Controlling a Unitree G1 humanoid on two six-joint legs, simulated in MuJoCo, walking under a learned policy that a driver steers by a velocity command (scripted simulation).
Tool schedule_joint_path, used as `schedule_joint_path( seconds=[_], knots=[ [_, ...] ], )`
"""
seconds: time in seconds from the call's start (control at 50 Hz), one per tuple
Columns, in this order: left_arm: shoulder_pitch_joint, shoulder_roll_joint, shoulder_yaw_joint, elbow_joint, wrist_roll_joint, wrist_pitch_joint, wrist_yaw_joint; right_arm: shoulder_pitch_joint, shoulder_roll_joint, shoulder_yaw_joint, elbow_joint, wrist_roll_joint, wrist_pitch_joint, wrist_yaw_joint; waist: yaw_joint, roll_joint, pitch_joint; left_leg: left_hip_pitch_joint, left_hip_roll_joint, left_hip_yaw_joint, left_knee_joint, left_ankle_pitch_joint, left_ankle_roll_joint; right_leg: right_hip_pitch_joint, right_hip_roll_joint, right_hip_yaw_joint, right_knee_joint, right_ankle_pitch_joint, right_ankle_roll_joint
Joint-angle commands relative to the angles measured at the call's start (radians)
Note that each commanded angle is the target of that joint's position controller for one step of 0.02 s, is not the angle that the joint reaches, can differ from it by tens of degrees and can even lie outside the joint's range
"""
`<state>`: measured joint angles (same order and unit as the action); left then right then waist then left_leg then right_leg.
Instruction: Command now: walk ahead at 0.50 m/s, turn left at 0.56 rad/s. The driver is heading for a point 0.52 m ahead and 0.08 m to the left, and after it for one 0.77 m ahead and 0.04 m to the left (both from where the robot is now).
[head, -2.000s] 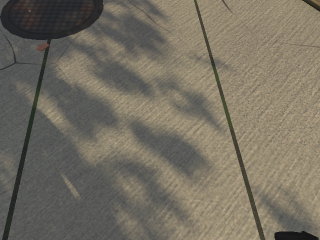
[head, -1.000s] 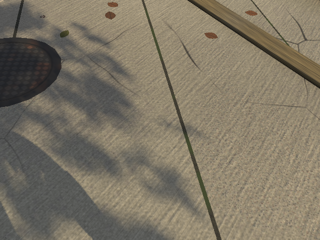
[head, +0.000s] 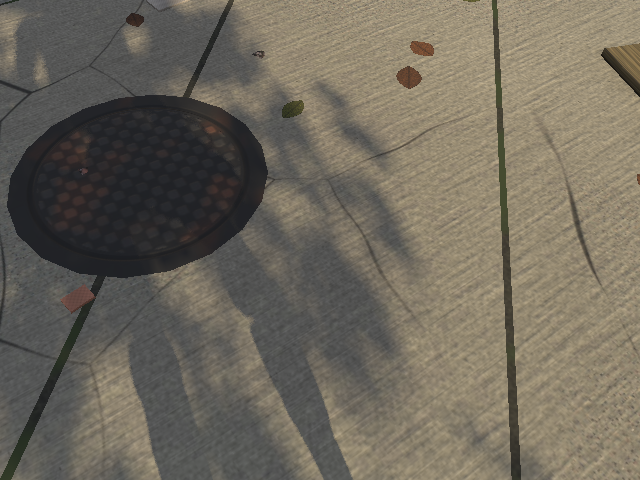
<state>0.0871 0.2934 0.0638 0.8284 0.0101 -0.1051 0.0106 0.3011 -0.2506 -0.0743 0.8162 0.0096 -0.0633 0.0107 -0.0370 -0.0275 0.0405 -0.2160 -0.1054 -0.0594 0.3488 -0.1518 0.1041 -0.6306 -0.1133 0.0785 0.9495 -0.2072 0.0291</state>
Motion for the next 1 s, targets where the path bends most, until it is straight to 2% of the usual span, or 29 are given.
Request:
schedule_joint_path(
  seconds=[0.02,0.08,0.16,0.22,0.24,0.26,0.28,0.3,0.32,0.34,0.36,0.38,0.42,0.5,0.6,0.66,0.7,0.72,0.74,0.76,0.78,0.8,0.82,0.84,0.86,0.88,0.9,0.94,1.0],
  knots=[
    [-0.046,0.048,0.011,-0.067,0.004,-0.001,0.003,-0.020,-0.181,-0.044,-0.077,0.006,-0.014,-0.022,0.015,0.083,-0.036,-0.047,0.205,-0.180,-0.149,0.147,0.147,0.046,0.041,-0.028,-0.210,0.195,0.030],
    [-0.140,0.040,0.004,-0.101,-0.009,-0.009,-0.009,0.022,-0.184,-0.045,-0.066,0.009,-0.008,-0.026,-0.025,0.114,-0.024,-0.061,0.195,-0.190,-0.136,0.058,0.112,0.116,0.086,-0.036,-0.378,0.323,0.026],
    [-0.172,0.086,0.014,-0.130,-0.019,-0.025,-0.026,0.059,-0.172,-0.044,-0.054,0.016,0.004,-0.032,-0.027,0.125,-0.029,0.057,0.242,-0.294,-0.034,0.025,0.098,0.132,0.097,0.005,-0.469,0.262,0.004],
    [-0.054,0.123,0.031,-0.104,-0.019,-0.042,-0.030,0.037,-0.162,-0.042,-0.072,0.009,0.016,-0.038,0.044,0.161,-0.067,0.092,0.233,-0.344,0.093,0.112,0.069,0.288,0.109,-0.019,-0.523,0.155,-0.042],
    [0.063,0.159,0.047,-0.082,-0.004,-0.048,-0.025,0.028,-0.122,-0.026,-0.087,0.004,0.014,-0.034,0.100,0.137,-0.161,0.040,0.177,-0.302,0.250,0.138,0.038,0.488,0.053,0.018,-0.513,0.148,-0.085],
    [0.225,0.218,0.060,-0.068,0.002,-0.045,-0.016,0.050,-0.067,-0.005,-0.109,-0.015,0.013,-0.032,0.149,-0.002,-0.312,-0.107,0.095,-0.194,0.545,-0.074,-0.006,0.759,-0.129,0.204,-0.496,0.088,-0.140],
    [0.277,0.278,0.075,-0.030,0.006,-0.029,-0.025,0.199,-0.037,0.005,-0.140,0.028,0.001,-0.029,0.064,-0.380,-0.384,-0.469,-0.001,-0.110,0.833,-0.470,-0.059,1.009,-0.321,0.699,-0.619,-0.159,-0.296],
    [0.230,0.161,0.050,-0.061,-0.014,-0.025,-0.029,0.172,-0.157,-0.015,-0.106,0.038,0.003,-0.034,0.093,-0.211,-0.287,-0.571,0.087,-0.144,0.948,-0.414,-0.070,0.946,-0.302,0.687,-0.656,-0.336,-0.264],
    [0.184,0.103,0.034,-0.074,-0.016,-0.017,-0.024,0.060,-0.202,-0.028,-0.122,0.029,0.009,-0.033,0.118,-0.109,-0.169,-0.589,0.119,-0.115,0.958,-0.314,-0.074,0.822,-0.257,0.502,-0.661,-0.282,-0.217],
    [0.136,0.093,0.027,-0.080,-0.005,-0.011,-0.024,0.013,-0.187,-0.029,-0.130,0.018,0.014,-0.035,0.099,-0.035,-0.108,-0.544,0.156,-0.090,0.934,-0.242,-0.080,0.699,-0.214,0.377,-0.679,-0.138,-0.196],
    [0.110,0.074,0.022,-0.072,-0.001,-0.007,-0.022,-0.020,-0.171,-0.031,-0.144,0.008,0.014,-0.031,0.084,-0.034,-0.059,-0.526,0.182,-0.089,0.886,-0.197,-0.081,0.617,-0.179,0.290,-0.699,-0.033,-0.194],
    [0.104,0.069,0.018,-0.066,0.006,-0.008,-0.019,-0.012,-0.149,-0.031,-0.150,0.015,0.018,-0.024,0.064,-0.062,-0.050,-0.480,0.208,-0.084,0.858,-0.170,-0.079,0.565,-0.156,0.216,-0.722,0.028,-0.185],
    [0.111,0.072,0.022,-0.050,-0.002,-0.016,-0.019,-0.014,-0.109,-0.024,-0.164,0.023,0.028,-0.018,0.057,-0.077,-0.042,-0.472,0.224,-0.056,0.818,-0.150,-0.085,0.538,-0.140,0.123,-0.761,0.108,-0.198],
    [0.126,0.117,0.038,-0.028,-0.006,-0.017,-0.015,-0.078,-0.088,-0.015,-0.209,0.017,0.034,-0.011,0.060,-0.040,-0.028,-0.535,0.237,-0.041,0.674,-0.022,-0.103,0.562,-0.151,-0.010,-0.794,0.274,-0.219],
    [0.136,0.148,0.041,-0.020,-0.011,0.008,-0.002,-0.222,-0.062,0.000,-0.257,0.009,0.020,0.022,0.102,-0.026,0.022,-0.448,0.199,0.063,0.380,0.185,-0.091,0.568,-0.109,-0.195,-0.765,0.456,-0.175],
    [0.166,0.181,0.048,-0.010,-0.027,0.032,0.007,-0.252,-0.079,-0.009,-0.288,0.006,0.023,0.043,0.099,-0.052,0.002,-0.379,0.154,0.117,0.293,0.145,-0.068,0.635,-0.127,-0.238,-0.672,0.645,-0.148],
    [0.149,0.211,0.059,-0.021,-0.044,0.046,0.017,-0.175,-0.125,-0.032,-0.283,0.001,0.028,0.050,0.042,-0.086,-0.052,-0.268,0.095,0.149,0.262,0.057,-0.029,0.670,-0.133,-0.253,-0.531,0.854,-0.126],
    [0.134,0.213,0.060,-0.030,-0.050,0.053,0.021,-0.068,-0.164,-0.053,-0.257,0.001,0.030,0.048,-0.019,-0.078,-0.105,-0.143,0.062,0.153,0.212,0.074,-0.001,0.653,-0.120,-0.262,-0.389,0.876,-0.108],
    [0.147,0.182,0.048,-0.028,-0.048,0.051,0.020,0.046,-0.202,-0.075,-0.229,-0.004,0.030,0.033,-0.085,-0.033,-0.167,0.073,0.056,0.117,0.120,0.223,0.038,0.547,-0.079,-0.274,-0.195,0.744,-0.069],
    [0.209,0.078,0.013,-0.049,0.012,0.045,0.007,0.085,-0.276,-0.081,-0.225,-0.013,0.037,0.004,-0.048,0.202,-0.266,0.374,0.283,-0.153,0.194,0.685,0.112,0.262,0.004,-0.271,0.134,-0.013,-0.020],
    [0.317,0.029,-0.016,-0.042,0.034,0.029,-0.014,0.015,-0.296,-0.051,-0.288,-0.040,0.033,-0.007,0.038,0.314,-0.445,0.551,0.519,-0.495,0.259,1.249,0.293,0.081,0.104,-0.098,0.422,-0.571,0.017],
    [0.323,0.146,0.002,-0.019,-0.021,0.028,-0.028,0.031,-0.228,-0.036,-0.283,-0.040,0.036,0.012,-0.027,0.174,-0.594,0.547,0.561,-0.506,0.157,0.979,0.370,0.062,0.086,0.028,0.490,-0.506,0.028],
    [0.228,0.163,0.010,-0.024,-0.058,0.038,-0.030,-0.007,-0.183,-0.026,-0.256,-0.033,0.034,0.021,-0.025,0.104,-0.434,0.413,0.483,-0.384,0.108,0.719,0.302,-0.002,0.038,0.000,0.441,-0.433,0.021],
    [0.163,0.140,0.005,-0.031,-0.049,0.053,-0.019,-0.076,-0.139,-0.012,-0.243,-0.013,0.029,0.021,-0.003,0.039,-0.297,0.265,0.416,-0.283,0.072,0.535,0.229,-0.013,-0.001,-0.009,0.340,-0.367,0.023],
    [0.155,0.127,0.005,-0.016,-0.040,0.078,-0.006,-0.129,-0.098,0.007,-0.232,-0.013,0.025,0.019,0.030,0.041,-0.219,0.110,0.375,-0.207,0.034,0.467,0.186,0.059,-0.027,-0.003,0.257,-0.334,0.029],
    [0.186,0.119,0.005,-0.001,-0.032,0.099,0.003,-0.168,-0.104,0.006,-0.220,-0.027,0.021,0.019,0.065,0.071,-0.177,-0.037,0.348,-0.137,-0.009,0.445,0.168,0.171,-0.021,-0.013,0.203,-0.283,0.041],
    [0.222,0.104,0.005,0.014,-0.026,0.109,0.010,-0.188,-0.112,0.003,-0.207,-0.045,0.013,0.016,0.086,0.093,-0.165,-0.118,0.331,-0.083,-0.039,0.450,0.162,0.253,-0.009,-0.026,0.162,-0.237,0.050],
    [0.243,0.078,0.002,0.025,-0.019,0.113,0.022,-0.215,-0.108,0.001,-0.186,-0.059,-0.002,0.007,0.101,0.109,-0.168,-0.139,0.319,-0.013,-0.054,0.473,0.155,0.303,0.001,-0.030,0.044,-0.189,0.059],
    [0.168,0.089,0.004,-0.005,-0.017,0.120,0.028,-0.209,-0.149,-0.016,-0.159,-0.045,0.008,-0.019,0.066,0.121,-0.167,-0.072,0.354,-0.006,-0.076,0.334,0.160,0.258,0.002,-0.044,-0.036,-0.127,0.054]
  ],
)
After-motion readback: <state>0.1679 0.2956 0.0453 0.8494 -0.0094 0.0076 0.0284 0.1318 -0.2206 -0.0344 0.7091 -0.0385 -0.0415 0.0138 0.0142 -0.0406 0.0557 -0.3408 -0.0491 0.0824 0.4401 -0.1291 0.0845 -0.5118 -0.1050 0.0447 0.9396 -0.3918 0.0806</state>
